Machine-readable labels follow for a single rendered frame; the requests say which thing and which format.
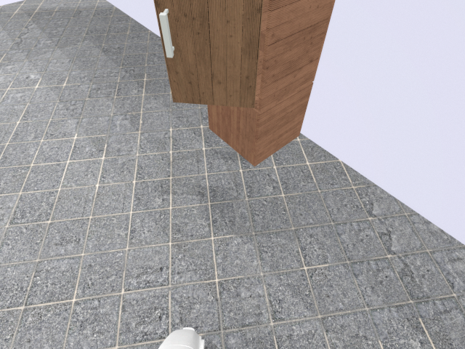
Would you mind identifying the robot left thigh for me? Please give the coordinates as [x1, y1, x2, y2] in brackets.
[158, 329, 205, 349]

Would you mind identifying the handle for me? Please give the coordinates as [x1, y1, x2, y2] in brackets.
[159, 9, 174, 58]

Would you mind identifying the cupboard door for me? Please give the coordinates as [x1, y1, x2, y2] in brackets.
[153, 0, 264, 108]

